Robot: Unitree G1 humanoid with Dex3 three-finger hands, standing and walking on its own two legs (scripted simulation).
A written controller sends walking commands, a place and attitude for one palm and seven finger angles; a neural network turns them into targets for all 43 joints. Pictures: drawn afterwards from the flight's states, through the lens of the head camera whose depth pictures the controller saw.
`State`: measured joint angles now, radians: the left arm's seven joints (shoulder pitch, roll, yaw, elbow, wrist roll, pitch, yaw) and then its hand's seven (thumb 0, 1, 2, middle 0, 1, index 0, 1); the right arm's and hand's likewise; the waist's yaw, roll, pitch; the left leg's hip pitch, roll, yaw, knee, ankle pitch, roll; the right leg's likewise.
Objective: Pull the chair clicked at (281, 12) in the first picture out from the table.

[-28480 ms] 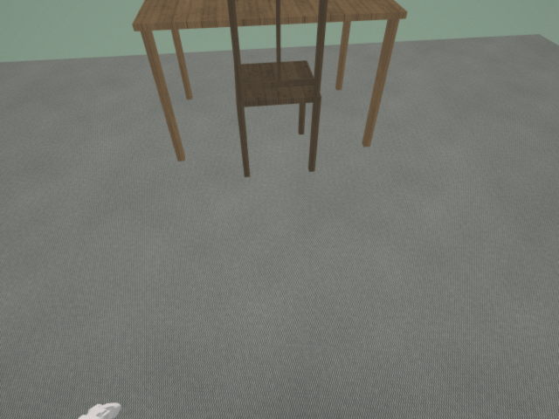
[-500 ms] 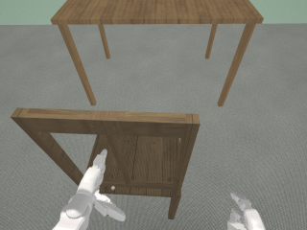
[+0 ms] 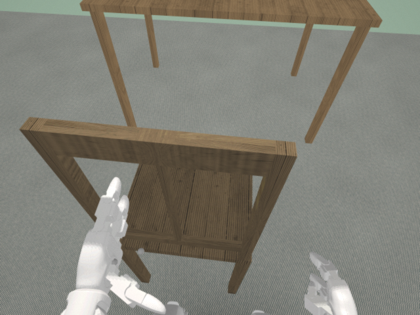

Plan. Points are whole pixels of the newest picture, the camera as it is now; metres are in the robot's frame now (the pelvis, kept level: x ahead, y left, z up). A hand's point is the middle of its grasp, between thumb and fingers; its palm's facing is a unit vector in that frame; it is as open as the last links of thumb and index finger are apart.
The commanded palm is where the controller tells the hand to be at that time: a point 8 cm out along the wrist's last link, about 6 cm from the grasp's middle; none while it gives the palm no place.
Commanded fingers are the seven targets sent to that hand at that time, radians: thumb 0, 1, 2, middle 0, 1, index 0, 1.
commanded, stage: draw the hand back to the body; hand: left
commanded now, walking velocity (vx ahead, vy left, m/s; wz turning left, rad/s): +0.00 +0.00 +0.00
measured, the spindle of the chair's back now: (172, 208) +0.33 +0.10 +0.00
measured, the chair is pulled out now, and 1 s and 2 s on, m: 0.68 0.68 0.68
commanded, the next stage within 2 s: step back with the hand held close in 1.38 s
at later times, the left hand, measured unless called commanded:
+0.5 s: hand (84, 250) +0.20 +0.19 +0.12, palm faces +0.20 -0.93 -0.31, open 16.1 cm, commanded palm +0.17 +0.24 +0.15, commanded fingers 0.00 0.03 0.48 -0.08 -0.12 -0.08 -0.12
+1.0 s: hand out of the picture +0.22 +0.26 +0.22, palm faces +0.45 -0.78 -0.43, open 9.5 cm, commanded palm +0.18 +0.31 +0.24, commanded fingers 0.00 0.90 0.90 -0.20 -0.30 -0.20 -0.30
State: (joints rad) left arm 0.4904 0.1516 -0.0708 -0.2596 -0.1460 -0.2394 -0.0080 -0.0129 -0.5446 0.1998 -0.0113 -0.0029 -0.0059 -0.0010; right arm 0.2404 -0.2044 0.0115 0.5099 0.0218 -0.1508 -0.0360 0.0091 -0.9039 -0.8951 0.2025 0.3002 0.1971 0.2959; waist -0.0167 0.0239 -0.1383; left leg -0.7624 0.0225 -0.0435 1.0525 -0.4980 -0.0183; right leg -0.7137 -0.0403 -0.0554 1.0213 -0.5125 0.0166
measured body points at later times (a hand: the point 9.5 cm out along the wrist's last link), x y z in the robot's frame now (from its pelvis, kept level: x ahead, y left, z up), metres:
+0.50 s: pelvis +0.01 +0.00 +0.03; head +0.01 -0.03 +0.48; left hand +0.18 +0.24 +0.14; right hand +0.19 -0.24 -0.04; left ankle +0.01 +0.13 -0.67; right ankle -0.01 -0.13 -0.67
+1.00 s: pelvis +0.03 +0.00 +0.06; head +0.01 -0.02 +0.51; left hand +0.19 +0.30 +0.25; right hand +0.22 -0.21 -0.02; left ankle +0.01 +0.13 -0.67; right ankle +0.00 -0.13 -0.67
